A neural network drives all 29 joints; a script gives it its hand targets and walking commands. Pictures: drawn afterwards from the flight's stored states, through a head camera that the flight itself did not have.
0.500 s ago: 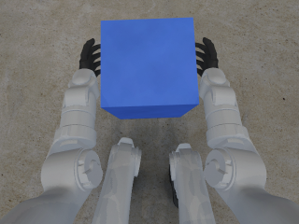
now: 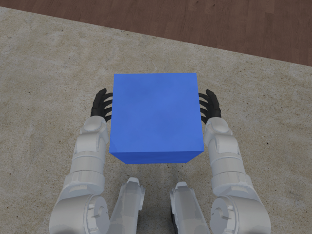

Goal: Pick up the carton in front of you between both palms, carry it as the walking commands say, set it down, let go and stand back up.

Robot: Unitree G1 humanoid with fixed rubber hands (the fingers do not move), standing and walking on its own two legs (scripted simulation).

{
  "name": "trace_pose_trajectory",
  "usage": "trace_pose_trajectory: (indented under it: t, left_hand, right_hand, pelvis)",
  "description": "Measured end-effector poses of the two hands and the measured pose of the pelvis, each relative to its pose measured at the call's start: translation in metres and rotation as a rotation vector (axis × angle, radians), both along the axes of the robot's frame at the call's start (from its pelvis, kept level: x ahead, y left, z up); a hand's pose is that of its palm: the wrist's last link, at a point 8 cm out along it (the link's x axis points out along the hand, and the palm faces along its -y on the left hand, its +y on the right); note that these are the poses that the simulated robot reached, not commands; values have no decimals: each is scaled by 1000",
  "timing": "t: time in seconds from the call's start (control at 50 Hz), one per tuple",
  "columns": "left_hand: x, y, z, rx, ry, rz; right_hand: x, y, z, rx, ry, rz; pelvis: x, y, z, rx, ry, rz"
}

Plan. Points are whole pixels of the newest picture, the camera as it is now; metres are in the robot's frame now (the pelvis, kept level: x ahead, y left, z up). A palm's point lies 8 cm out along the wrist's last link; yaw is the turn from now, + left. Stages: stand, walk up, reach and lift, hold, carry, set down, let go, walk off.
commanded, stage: reach and lift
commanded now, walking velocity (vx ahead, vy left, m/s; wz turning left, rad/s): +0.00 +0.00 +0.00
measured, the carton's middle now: (155, 125) +0.42 +0.03 -0.11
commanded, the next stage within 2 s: hold in 1.82 s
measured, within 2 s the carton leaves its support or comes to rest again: neither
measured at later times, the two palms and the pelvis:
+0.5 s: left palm (80, 104) +0.37 +0.17 +0.11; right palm (246, 109) +0.38 -0.14 +0.11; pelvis +0.06 +0.00 +0.14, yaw +0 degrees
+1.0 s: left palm (58, 92) +0.35 +0.16 +0.20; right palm (288, 103) +0.35 -0.14 +0.20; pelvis +0.06 +0.00 +0.18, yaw +0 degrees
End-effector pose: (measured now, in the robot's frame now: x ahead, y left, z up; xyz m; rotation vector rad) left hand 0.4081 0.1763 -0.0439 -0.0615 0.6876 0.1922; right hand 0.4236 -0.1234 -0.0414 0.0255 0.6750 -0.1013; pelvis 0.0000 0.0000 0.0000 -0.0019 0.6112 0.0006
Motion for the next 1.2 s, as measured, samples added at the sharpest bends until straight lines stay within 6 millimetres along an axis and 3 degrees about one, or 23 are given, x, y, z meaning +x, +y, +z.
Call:
trace_pose_trajectory:
  t: [0.48, 0.64, 0.78, 0.86, 1.2]
  left_hand:
    - [-33, -11, 150, 6, -2, -27]
    - [-43, -14, 197, 11, -12, -35]
    - [-51, -19, 235, 31, -29, -54]
    - [-55, -20, 245, 43, -16, -68]
    - [-58, -18, 251, 34, -8, -65]
  right_hand:
    - [-41, -12, 149, -5, -2, -19]
    - [-52, -15, 197, -13, -13, -16]
    - [-62, -20, 234, -28, -30, -7]
    - [-67, -21, 244, -38, -18, -1]
    - [-70, -19, 251, -32, -9, -5]
  pelvis:
    - [57, 1, 134, 4, -303, 7]
    - [69, 2, 164, 5, -445, 10]
    - [72, 2, 178, 6, -573, 7]
    - [68, 3, 180, 6, -627, 5]
    - [51, 4, 180, 6, -676, 6]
